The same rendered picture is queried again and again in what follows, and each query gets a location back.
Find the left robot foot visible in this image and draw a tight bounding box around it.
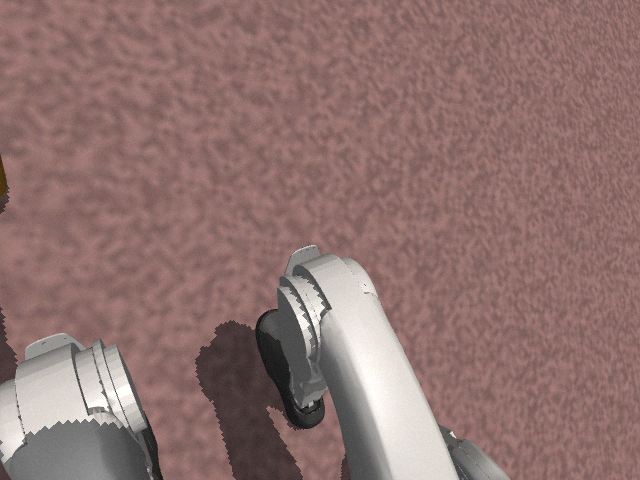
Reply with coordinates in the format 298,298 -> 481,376
141,410 -> 164,480

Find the right robot foot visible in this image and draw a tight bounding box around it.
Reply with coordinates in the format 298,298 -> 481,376
255,309 -> 325,429

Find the right robot hand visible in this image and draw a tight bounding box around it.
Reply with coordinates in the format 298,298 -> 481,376
438,424 -> 511,480

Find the mug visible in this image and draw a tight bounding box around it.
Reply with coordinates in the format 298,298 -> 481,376
0,154 -> 7,198

